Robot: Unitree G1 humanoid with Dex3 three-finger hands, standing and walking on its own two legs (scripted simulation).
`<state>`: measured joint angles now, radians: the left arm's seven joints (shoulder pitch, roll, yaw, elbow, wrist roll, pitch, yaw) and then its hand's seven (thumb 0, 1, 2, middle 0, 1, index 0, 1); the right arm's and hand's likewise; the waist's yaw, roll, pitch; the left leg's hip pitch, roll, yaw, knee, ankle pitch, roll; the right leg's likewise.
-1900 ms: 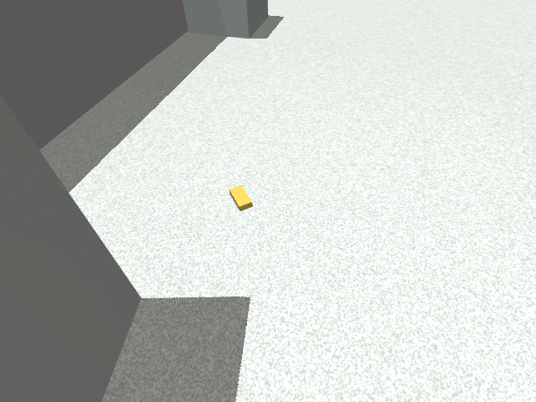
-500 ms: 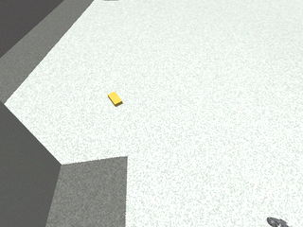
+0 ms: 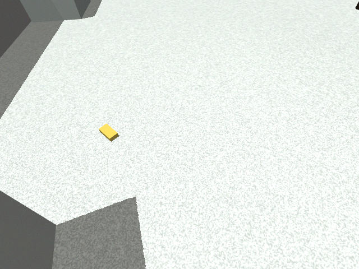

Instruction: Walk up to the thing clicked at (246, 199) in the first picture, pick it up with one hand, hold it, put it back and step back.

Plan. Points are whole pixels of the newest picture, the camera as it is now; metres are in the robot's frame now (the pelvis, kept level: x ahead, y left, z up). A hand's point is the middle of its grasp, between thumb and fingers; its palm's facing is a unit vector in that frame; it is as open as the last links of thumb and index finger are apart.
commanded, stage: walk up
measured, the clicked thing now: (108, 132) +1.10 +0.58 -0.75
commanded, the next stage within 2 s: stand in 1.02 s
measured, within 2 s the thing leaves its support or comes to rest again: neither
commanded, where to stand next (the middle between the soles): +0.06 +0.00 m, yaw -6 degrees
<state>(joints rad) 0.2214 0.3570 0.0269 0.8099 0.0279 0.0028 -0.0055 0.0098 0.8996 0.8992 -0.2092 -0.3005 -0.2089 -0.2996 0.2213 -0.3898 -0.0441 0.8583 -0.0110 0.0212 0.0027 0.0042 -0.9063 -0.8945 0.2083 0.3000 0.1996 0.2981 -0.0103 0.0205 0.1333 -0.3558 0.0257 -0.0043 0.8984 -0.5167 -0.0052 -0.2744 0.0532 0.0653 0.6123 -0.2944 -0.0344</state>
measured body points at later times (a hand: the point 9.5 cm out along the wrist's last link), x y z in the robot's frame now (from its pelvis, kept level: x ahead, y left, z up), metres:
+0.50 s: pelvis -0.01 -0.01 +0.00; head +0.02 -0.03 +0.45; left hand +0.09 +0.29 -0.12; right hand +0.05 -0.34 -0.12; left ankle +0.01 +0.13 -0.71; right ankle -0.01 -0.13 -0.73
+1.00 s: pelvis +0.00 +0.00 +0.02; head +0.01 +0.00 +0.47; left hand +0.14 +0.28 -0.11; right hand +0.04 -0.31 -0.11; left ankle +0.01 +0.13 -0.73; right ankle -0.01 -0.13 -0.73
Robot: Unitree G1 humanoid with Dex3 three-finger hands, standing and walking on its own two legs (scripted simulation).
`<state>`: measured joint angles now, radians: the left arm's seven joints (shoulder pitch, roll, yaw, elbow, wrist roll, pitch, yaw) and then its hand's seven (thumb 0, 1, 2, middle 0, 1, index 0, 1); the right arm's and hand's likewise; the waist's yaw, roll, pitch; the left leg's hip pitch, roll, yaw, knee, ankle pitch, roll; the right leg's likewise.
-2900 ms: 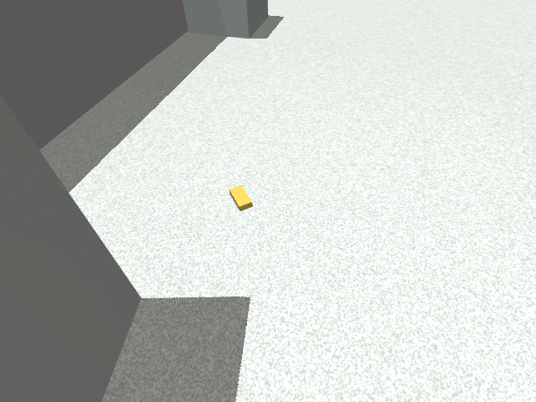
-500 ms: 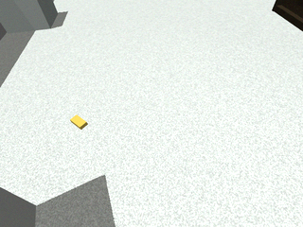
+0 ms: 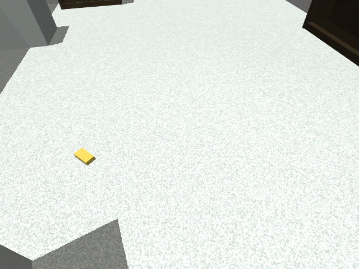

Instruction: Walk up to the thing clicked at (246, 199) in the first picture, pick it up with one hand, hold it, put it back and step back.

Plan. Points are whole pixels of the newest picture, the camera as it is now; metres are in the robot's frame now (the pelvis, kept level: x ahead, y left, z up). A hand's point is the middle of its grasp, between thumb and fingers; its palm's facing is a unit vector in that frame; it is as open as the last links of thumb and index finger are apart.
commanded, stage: walk up
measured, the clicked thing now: (84, 156) +1.01 +0.72 -0.76
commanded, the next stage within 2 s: stand in 0.02 s
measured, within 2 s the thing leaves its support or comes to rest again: neither
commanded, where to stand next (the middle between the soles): +0.07 +0.01 m, yaw +2 degrees
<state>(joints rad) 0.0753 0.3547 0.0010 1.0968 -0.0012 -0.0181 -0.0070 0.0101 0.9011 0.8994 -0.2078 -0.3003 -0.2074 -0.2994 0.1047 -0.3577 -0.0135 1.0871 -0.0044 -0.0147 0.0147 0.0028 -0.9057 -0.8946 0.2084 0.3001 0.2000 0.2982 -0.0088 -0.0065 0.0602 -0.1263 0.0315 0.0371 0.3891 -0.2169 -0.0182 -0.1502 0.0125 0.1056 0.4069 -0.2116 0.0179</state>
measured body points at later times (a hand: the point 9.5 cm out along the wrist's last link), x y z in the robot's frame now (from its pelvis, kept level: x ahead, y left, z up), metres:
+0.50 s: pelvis +0.00 +0.00 +0.00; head +0.02 +0.00 +0.45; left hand +0.06 +0.31 -0.13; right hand +0.08 -0.30 -0.13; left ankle +0.00 +0.13 -0.74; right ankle +0.01 -0.13 -0.74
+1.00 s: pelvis +0.00 +0.00 +0.00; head +0.01 +0.00 +0.45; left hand +0.07 +0.30 -0.13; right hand +0.09 -0.30 -0.13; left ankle +0.00 +0.13 -0.74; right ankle +0.01 -0.13 -0.74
